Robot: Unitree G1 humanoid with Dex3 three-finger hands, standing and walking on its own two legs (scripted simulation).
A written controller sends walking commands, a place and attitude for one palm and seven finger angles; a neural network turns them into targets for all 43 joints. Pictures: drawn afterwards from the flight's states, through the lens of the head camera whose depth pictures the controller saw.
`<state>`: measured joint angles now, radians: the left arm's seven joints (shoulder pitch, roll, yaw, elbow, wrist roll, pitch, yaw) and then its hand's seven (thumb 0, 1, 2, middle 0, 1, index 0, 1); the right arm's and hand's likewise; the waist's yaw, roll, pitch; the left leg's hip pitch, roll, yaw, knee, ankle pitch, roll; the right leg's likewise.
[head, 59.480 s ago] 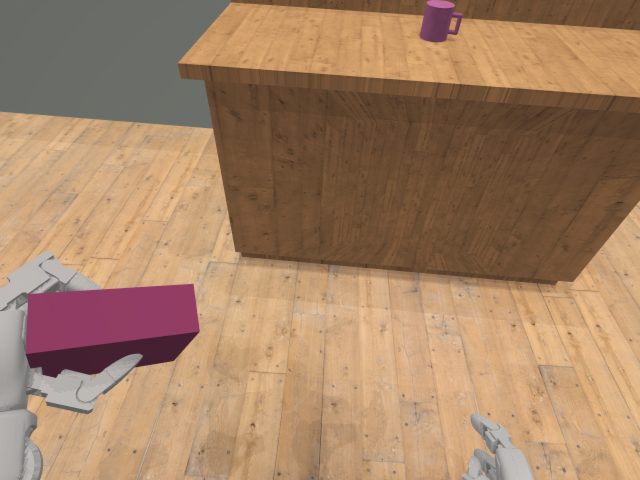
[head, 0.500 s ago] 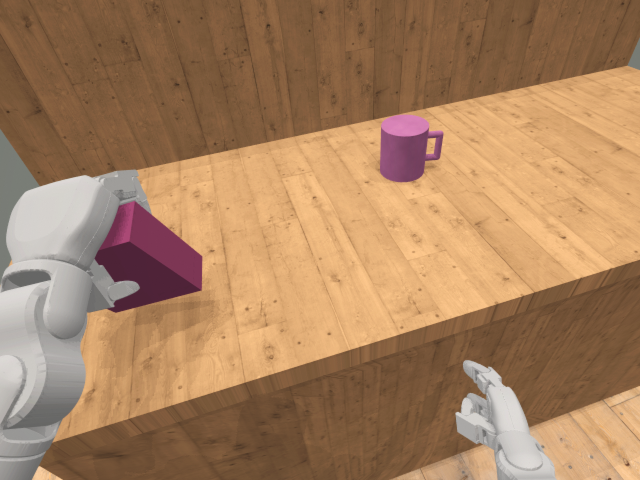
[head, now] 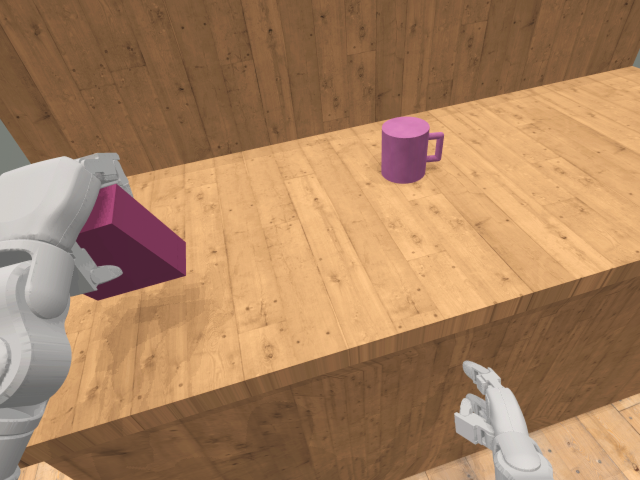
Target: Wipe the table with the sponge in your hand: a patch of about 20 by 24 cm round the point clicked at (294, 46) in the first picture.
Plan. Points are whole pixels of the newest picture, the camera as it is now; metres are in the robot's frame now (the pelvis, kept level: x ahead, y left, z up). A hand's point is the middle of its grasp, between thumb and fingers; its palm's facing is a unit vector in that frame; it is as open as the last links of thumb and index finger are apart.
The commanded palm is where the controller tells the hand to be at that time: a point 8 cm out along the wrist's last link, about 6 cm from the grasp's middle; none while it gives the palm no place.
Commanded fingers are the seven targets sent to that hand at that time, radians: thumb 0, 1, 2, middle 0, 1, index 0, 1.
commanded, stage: turn the palm down, sponge in hand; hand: left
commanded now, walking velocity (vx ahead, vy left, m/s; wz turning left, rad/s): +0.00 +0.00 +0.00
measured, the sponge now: (119, 257) +0.26 +0.29 +0.19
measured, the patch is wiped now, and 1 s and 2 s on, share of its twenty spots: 0.10 0.10 0.10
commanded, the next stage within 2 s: move the sponge above the wiping area in 0.54 s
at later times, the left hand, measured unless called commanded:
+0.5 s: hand (84, 233) +0.24 +0.29 +0.24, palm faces +0.31 -0.05 -0.95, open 9.3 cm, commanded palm +0.19 +0.28 +0.31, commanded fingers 0.00 0.10 1.30 -1.20 -1.60 -1.20 -1.60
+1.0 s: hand (99, 244) +0.25 +0.28 +0.23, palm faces +0.28 -0.08 -0.96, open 9.3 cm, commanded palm +0.19 +0.28 +0.30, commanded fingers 0.00 0.10 1.30 -1.20 -1.60 -1.20 -1.60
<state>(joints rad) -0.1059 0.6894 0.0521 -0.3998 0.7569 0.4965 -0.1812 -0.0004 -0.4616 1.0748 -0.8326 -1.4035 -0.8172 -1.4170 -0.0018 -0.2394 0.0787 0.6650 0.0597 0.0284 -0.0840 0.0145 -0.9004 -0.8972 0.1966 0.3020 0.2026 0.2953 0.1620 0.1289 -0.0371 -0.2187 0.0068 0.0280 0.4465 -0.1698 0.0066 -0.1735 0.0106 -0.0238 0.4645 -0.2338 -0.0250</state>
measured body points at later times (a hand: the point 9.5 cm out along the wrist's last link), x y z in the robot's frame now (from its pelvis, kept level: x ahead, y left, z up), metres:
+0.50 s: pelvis +0.00 +0.00 +0.00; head -0.03 -0.05 +0.45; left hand +0.22 +0.29 +0.29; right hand +0.26 -0.17 -0.07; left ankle +0.05 +0.12 -0.74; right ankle +0.01 -0.11 -0.74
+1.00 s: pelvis +0.00 +0.01 +0.00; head -0.03 -0.04 +0.45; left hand +0.23 +0.28 +0.28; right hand +0.26 -0.17 -0.07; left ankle +0.05 +0.12 -0.74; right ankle +0.01 -0.11 -0.74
